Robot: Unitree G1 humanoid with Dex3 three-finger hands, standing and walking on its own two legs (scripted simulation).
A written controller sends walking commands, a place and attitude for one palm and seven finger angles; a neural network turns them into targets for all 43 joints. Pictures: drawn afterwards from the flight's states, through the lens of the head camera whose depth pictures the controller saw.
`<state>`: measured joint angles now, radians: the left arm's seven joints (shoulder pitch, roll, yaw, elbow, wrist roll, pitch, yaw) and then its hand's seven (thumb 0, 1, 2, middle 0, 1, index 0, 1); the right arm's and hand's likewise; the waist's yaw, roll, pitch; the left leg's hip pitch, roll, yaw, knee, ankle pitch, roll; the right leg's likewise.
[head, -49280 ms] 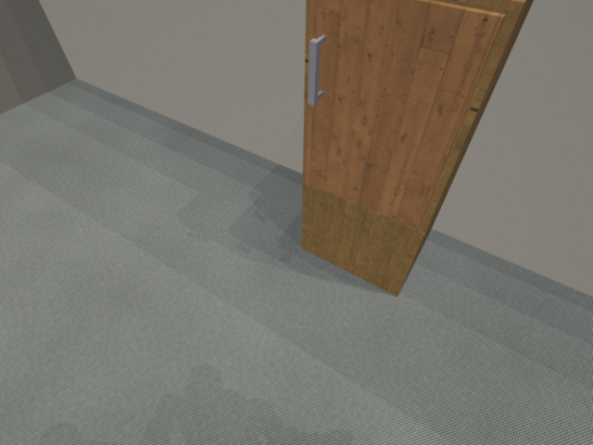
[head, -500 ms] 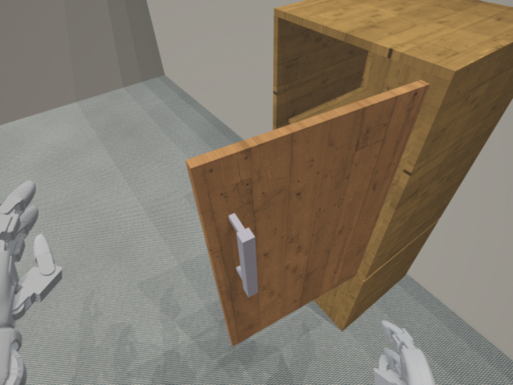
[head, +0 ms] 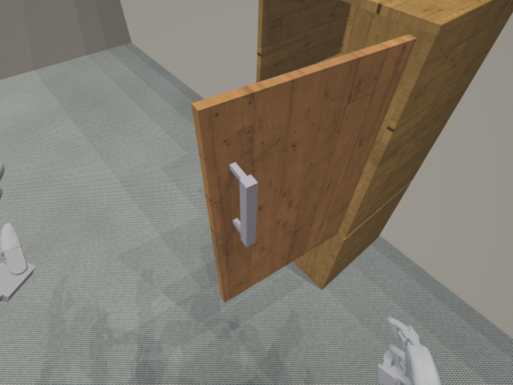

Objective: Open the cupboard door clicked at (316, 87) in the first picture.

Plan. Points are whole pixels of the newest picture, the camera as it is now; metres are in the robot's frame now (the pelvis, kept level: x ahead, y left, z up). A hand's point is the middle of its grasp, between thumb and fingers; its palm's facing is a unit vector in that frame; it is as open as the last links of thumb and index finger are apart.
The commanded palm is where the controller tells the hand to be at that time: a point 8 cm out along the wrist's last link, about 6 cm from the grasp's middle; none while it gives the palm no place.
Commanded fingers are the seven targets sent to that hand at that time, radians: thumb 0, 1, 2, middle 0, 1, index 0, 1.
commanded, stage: step back with the hand held close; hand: left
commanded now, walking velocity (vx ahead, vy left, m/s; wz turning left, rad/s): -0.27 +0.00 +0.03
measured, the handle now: (242, 206) +0.37 +0.05 +0.08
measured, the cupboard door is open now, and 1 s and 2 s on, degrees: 82 82 82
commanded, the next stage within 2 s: stop stepping back and stand still in 0.54 s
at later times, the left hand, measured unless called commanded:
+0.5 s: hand out of the picture +0.13 +0.26 +0.16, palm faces +0.42 -0.78 -0.46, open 7.4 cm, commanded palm +0.06 +0.30 +0.19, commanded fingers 0.00 0.90 0.90 -0.20 -0.30 -0.20 -0.30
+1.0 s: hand out of the picture -0.01 +0.27 +0.18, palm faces +0.43 -0.78 -0.46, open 7.4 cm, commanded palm -0.07 +0.30 +0.19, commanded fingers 0.00 0.90 0.90 -0.20 -0.30 -0.20 -0.30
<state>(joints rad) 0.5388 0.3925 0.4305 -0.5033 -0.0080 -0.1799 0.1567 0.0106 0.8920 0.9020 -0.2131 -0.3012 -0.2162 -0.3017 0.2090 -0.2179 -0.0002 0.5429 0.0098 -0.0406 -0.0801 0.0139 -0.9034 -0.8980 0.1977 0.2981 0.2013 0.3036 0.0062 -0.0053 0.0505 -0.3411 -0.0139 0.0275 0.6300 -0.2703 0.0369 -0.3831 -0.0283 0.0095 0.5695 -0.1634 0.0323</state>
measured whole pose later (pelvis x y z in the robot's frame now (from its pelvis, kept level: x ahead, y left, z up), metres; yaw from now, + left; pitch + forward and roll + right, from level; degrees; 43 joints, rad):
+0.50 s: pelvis -0.08 +0.00 +0.00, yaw +1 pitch +2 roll -2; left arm 0.52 0.39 0.40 -0.52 -0.02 -0.22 0.16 0.01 0.89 0.90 -0.21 -0.30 -0.21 -0.30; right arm 0.16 -0.20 -0.01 0.64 0.00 -0.09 -0.05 0.02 -0.90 -0.90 0.20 0.30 0.20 0.30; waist 0.00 0.01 0.04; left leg -0.50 0.00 -0.01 0.74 -0.31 -0.01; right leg -0.30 0.06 0.06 0.56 -0.29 -0.01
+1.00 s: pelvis -0.21 +0.00 +0.01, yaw +0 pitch +1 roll -1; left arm 0.57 0.43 0.42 -0.53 -0.05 -0.12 0.17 0.01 0.89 0.90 -0.21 -0.30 -0.21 -0.30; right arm 0.20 -0.17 0.05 0.62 -0.03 -0.10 -0.05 0.01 -0.90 -0.90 0.20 0.30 0.20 0.30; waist 0.00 -0.02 -0.02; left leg -0.43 0.00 0.04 0.47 -0.16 0.00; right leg -0.09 0.05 -0.04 0.37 -0.29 -0.05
